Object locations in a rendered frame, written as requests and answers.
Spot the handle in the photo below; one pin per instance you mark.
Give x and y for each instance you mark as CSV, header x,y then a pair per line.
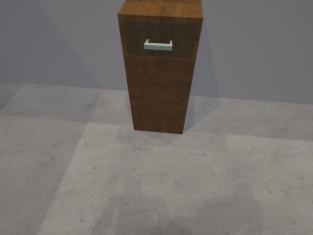
x,y
158,46

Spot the cabinet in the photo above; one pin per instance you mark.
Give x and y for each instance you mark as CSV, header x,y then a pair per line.
x,y
159,87

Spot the drawer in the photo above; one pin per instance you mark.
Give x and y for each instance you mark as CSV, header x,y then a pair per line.
x,y
182,36

